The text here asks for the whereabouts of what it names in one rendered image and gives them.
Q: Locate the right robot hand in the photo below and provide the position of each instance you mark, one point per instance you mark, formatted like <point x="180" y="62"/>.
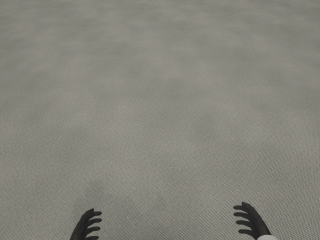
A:
<point x="255" y="222"/>

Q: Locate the left robot hand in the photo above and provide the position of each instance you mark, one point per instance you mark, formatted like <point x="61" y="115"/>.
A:
<point x="81" y="230"/>

